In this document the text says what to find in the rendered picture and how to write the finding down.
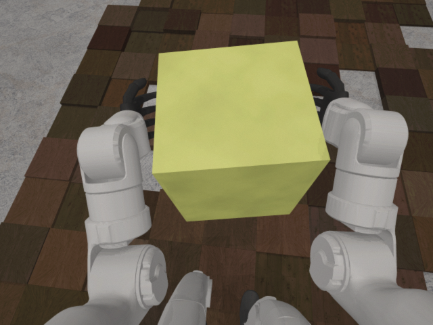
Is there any left robot upper arm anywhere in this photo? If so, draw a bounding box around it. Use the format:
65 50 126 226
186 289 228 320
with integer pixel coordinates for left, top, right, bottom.
44 244 168 325

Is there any carton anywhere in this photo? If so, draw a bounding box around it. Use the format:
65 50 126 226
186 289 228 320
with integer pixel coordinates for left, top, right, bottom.
152 41 330 221

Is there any robot right shin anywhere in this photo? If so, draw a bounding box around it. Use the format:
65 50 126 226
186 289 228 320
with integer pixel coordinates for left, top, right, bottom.
244 296 277 325

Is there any robot right hand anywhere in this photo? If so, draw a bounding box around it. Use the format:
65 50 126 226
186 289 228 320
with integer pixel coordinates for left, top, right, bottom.
309 68 349 127

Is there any right robot upper arm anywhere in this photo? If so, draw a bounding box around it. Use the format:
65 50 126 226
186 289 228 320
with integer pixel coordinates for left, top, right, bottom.
309 231 433 325

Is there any robot left hand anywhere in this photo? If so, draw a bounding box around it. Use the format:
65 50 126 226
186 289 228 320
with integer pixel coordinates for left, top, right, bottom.
120 78 157 139

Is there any right robot forearm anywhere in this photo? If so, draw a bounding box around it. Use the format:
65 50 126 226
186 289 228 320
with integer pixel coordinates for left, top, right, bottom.
322 97 409 274

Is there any robot right foot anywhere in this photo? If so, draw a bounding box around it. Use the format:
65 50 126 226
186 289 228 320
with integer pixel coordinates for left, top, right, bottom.
240 290 259 325

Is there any left robot forearm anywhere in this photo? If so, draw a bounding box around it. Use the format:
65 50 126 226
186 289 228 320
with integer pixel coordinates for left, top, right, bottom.
77 110 152 295

